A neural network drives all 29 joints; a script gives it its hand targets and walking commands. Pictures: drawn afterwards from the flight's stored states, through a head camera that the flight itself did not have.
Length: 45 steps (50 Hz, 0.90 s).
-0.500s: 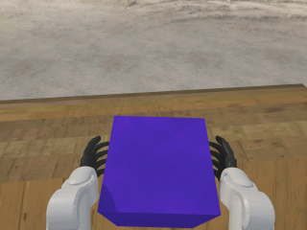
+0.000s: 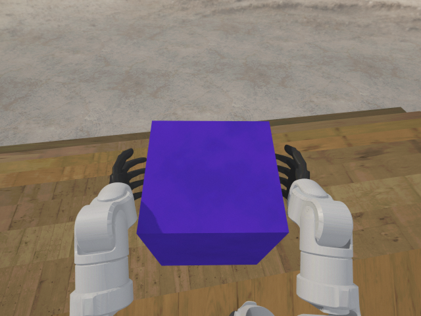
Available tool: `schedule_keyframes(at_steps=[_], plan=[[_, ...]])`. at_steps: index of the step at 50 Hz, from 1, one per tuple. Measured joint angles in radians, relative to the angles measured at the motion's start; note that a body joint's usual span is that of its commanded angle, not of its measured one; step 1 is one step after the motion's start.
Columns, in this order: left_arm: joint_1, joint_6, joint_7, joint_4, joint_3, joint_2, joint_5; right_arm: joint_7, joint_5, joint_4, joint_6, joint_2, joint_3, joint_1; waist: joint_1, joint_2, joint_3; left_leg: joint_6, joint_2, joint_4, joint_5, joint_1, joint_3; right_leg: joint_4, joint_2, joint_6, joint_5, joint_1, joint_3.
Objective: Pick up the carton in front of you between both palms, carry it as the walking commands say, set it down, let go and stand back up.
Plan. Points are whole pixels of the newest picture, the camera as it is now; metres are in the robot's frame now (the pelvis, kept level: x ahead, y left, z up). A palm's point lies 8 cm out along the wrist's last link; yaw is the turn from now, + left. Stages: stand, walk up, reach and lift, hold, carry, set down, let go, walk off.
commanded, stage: carry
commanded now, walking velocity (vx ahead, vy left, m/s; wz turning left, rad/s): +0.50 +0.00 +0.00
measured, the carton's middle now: (210, 200) +0.33 -0.01 +0.04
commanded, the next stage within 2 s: none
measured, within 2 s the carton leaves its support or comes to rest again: neither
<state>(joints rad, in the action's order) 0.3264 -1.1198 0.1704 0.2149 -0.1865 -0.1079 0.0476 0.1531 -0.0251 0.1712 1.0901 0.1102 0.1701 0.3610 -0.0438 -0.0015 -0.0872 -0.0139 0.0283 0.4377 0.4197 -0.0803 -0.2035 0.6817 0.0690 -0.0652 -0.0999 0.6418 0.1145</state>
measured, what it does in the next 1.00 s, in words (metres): goes down: right foot, then left foot 0.15 m lower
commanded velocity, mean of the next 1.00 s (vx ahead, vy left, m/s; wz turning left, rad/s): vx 0.50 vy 0.00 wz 0.00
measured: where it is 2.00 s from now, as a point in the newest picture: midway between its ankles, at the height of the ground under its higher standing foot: (186, 181)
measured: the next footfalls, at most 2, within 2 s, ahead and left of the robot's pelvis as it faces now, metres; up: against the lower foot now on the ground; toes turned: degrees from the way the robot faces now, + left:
right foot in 0.06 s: +0.22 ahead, -0.09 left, +0.00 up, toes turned -6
left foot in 0.70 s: +0.61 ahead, +0.07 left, -0.15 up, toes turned +2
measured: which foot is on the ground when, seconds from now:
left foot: down 0.00-0.08, up 0.10-0.68, down 0.70-1.00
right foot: up 0.00-0.04, down 0.06-0.70, up 0.72-1.00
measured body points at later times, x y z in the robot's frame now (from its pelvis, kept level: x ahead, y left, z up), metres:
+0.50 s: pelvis +0.30 -0.02 -0.02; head +0.34 -0.02 +0.43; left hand +0.65 +0.13 +0.09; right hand +0.65 -0.18 +0.09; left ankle +0.35 +0.07 -0.69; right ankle +0.18 -0.09 -0.73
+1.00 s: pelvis +0.61 +0.07 -0.19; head +0.68 +0.09 +0.26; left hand +0.97 +0.20 -0.14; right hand +0.95 -0.10 -0.13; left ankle +0.57 +0.07 -0.88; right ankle +0.64 -0.10 -0.83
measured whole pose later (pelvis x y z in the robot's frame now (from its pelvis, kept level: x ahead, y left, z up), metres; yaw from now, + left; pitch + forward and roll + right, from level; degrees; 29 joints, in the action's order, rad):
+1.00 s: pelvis +0.61 +0.07 -0.19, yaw -2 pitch +4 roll -2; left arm 0.41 -0.96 0.17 0.08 -0.27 -0.14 0.04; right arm 0.18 0.04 0.00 0.93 0.12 0.26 0.46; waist -0.06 0.00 0.08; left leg -0.20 -0.11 0.84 0.51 -0.42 -0.13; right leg 1.19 0.01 -0.02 -0.31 0.72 -0.05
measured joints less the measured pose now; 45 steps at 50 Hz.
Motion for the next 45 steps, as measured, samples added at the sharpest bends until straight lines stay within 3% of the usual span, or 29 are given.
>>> schedule_keyframes(at_steps=[2, 4, 7, 9, 14, 19, 22, 25, 27, 28, 31, 33, 34, 35, 36, 38, 39, 41, 45], plan=[[0.061, 0.013, 0.006, -0.068, -0.022, 0.006, -0.002, 0.008, -0.003, -0.054, -0.005, -0.007, 0.021, 0.055, 0.01, -0.01, 0.007, 0.02, 0.013, 0.057, 0.071, 0.029, 0.008, -0.073, -0.028, -0.015, -0.009, -0.056, 0.024], [0.131, 0.036, 0.006, -0.146, -0.041, 0.006, 0.002, 0.015, -0.005, -0.105, -0.015, -0.025, 0.045, 0.11, 0.038, -0.022, 0.027, 0.019, 0.045, 0.259, 0.112, -0.013, 0.021, -0.069, -0.053, -0.026, -0.009, -0.092, 0.037], [0.189, 0.059, 0.001, -0.219, -0.057, -0.004, -0.009, 0.021, -0.002, -0.179, -0.037, -0.047, 0.084, 0.166, 0.083, -0.027, 0.081, -0.008, -0.007, 0.719, 0.085, -0.217, 0.166, 0.011, -0.068, -0.043, -0.111, -0.099, 0.035], [0.191, 0.068, 0.003, -0.223, -0.066, -0.006, -0.014, 0.018, -0.006, -0.194, -0.045, -0.032, 0.109, 0.184, 0.094, -0.018, 0.112, -0.023, -0.026, 0.837, 0.042, -0.333, 0.195, -0.024, -0.073, -0.03, -0.121, -0.137, 0.028], [0.186, 0.112, 0.002, -0.179, -0.084, -0.008, -0.042, 0.001, -0.021, -0.14, -0.083, 0.008, 0.131, 0.188, 0.102, 0.004, 0.162, -0.022, -0.01, 0.674, -0.026, -0.508, 0.201, -0.115, -0.079, -0.046, -0.158, -0.232, 0.016], [0.155, 0.127, -0.003, -0.099, -0.071, -0.018, -0.053, -0.007, -0.02, -0.042, -0.106, 0.024, 0.11, 0.132, 0.1, 0.004, 0.153, -0.028, -0.015, 0.472, -0.13, -0.573, 0.184, -0.141, -0.087, -0.034, -0.231, -0.319, -0.002], [0.141, 0.116, -0.006, -0.066, -0.052, -0.018, -0.053, -0.011, -0.018, 0.009, -0.098, 0.02, 0.093, 0.096, 0.091, 0.008, 0.119, -0.046, -0.02, 0.525, -0.22, -0.598, 0.15, -0.086, -0.092, -0.022, -0.322, -0.36, -0.008], [0.133, 0.094, -0.005, -0.062, -0.027, -0.017, -0.043, -0.014, -0.013, 0.029, -0.075, 0.008, 0.086, 0.072, 0.087, 0.017, 0.068, -0.056, -0.026, 0.577, -0.218, -0.599, 0.13, -0.005, -0.094, -0.013, -0.436, -0.404, -0.016], [0.141, 0.078, -0.002, -0.079, -0.005, -0.019, -0.031, -0.012, -0.008, 0.035, -0.053, -0.007, 0.094, 0.061, 0.106, 0.02, 0.034, -0.046, -0.024, 0.56, -0.264, -0.608, 0.137, 0.05, -0.101, 0.001, -0.52, -0.436, -0.032], [0.147, 0.071, 0.003, -0.09, 0.005, -0.018, -0.027, -0.01, -0.007, 0.032, -0.044, -0.015, 0.099, 0.061, 0.121, 0.019, 0.023, -0.038, -0.018, 0.525, -0.298, -0.614, 0.147, 0.08, -0.107, 0.009, -0.563, -0.454, -0.04], [0.156, 0.045, 0.024, -0.114, 0.024, -0.008, -0.032, -0.004, -0.013, 0.001, -0.024, -0.022, 0.114, 0.073, 0.146, -0.015, 0.003, -0.027, 0.012, 0.22, -0.654, -0.571, 0.158, 0.165, -0.126, 0.036, -0.698, -0.529, -0.046], [0.157, 0.023, 0.03, -0.119, 0.009, 0.008, -0.037, -0.002, -0.017, -0.047, -0.019, -0.016, 0.107, 0.097, 0.112, -0.035, 0.007, -0.023, 0.018, 0.129, -0.76, -0.5, 0.13, 0.299, -0.114, 0.044, -0.784, -0.575, -0.028], [0.157, 0.013, 0.026, -0.119, -0.007, 0.019, -0.041, -0.002, -0.018, -0.075, -0.015, -0.011, 0.096, 0.116, 0.074, -0.045, 0.013, -0.029, 0.015, 0.132, -0.772, -0.446, 0.103, 0.455, -0.092, 0.05, -0.701, -0.569, -0.008], [0.161, 0.006, 0.023, -0.121, -0.024, 0.033, -0.043, -0.001, -0.019, -0.099, -0.011, -0.006, 0.084, 0.138, 0.03, -0.052, 0.014, -0.049, 0.005, 0.155, -0.654, -0.392, 0.095, 0.663, -0.081, 0.055, -0.644, -0.532, -0.018], [0.181, 0.011, 0.026, -0.145, -0.032, 0.046, -0.044, 0.007, -0.015, -0.113, -0.012, -0.004, 0.072, 0.15, -0.011, -0.041, 0.015, -0.078, -0.018, 0.215, -0.431, -0.384, 0.087, 0.869, -0.084, 0.057, -0.627, -0.465, -0.059], [0.218, 0.028, 0.039, -0.203, -0.048, 0.038, -0.034, 0.032, 0.004, -0.128, -0.013, -0.027, 0.063, 0.149, -0.042, -0.035, 0.033, -0.134, -0.059, 0.297, -0.103, -0.378, 0.101, 1.093, -0.124, 0.055, -0.589, -0.311, -0.139], [0.226, 0.031, 0.046, -0.224, -0.057, 0.026, -0.025, 0.042, 0.022, -0.137, -0.017, -0.036, 0.064, 0.138, -0.05, -0.017, 0.051, -0.155, -0.081, 0.339, -0.05, -0.389, 0.093, 1.127, -0.122, 0.058, -0.566, -0.24, -0.161], [0.203, 0.036, 0.048, -0.24, -0.083, -0.017, -0.001, 0.055, 0.053, -0.156, -0.018, -0.044, 0.071, 0.109, -0.051, -0.008, 0.082, -0.15, -0.098, 0.391, -0.044, -0.397, 0.073, 1.139, -0.112, 0.058, -0.488, -0.143, -0.183], [0.149, 0.071, 0.025, -0.185, -0.109, -0.052, -0.005, 0.056, 0.084, -0.175, -0.063, -0.028, 0.09, 0.109, -0.03, -0.006, 0.146, -0.173, -0.113, 0.411, 0.014, -0.377, 0.056, 0.862, -0.077, 0.05, -0.32, 0.003, -0.193]])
